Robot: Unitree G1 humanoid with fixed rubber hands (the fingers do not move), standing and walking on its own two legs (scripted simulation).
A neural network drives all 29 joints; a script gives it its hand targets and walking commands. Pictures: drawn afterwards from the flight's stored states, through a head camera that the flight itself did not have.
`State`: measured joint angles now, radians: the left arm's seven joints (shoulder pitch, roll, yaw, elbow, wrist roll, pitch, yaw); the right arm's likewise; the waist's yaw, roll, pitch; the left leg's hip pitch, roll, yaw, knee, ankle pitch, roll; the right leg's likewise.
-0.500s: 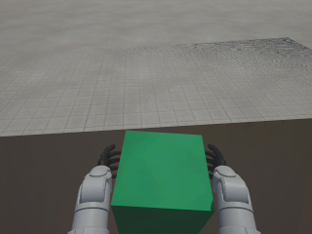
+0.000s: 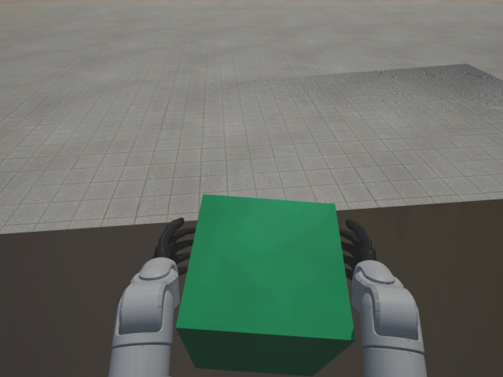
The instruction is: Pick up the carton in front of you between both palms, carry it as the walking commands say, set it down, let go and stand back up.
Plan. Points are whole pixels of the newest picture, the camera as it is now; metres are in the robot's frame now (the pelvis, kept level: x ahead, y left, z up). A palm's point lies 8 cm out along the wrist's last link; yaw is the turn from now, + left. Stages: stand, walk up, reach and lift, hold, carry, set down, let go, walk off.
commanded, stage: carry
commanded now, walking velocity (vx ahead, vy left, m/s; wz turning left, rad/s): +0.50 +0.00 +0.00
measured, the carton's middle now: (261, 291) +0.29 +0.00 +0.02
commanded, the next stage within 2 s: none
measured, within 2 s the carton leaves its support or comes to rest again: neither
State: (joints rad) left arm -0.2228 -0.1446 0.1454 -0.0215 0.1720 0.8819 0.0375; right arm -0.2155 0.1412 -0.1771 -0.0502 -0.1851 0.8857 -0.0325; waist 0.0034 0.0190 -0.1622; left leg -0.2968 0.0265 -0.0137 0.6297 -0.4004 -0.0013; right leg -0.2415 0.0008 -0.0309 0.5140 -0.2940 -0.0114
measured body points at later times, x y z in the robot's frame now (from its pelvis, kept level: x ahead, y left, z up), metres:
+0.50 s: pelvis +0.27 -0.02 -0.01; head +0.24 -0.03 +0.44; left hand +0.51 +0.12 +0.08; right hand +0.50 -0.19 +0.07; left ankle +0.09 +0.10 -0.73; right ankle +0.39 -0.12 -0.73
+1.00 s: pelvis +0.59 -0.02 -0.01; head +0.56 -0.01 +0.44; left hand +0.83 +0.13 +0.07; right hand +0.83 -0.17 +0.08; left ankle +0.74 +0.08 -0.73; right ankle +0.40 -0.12 -0.73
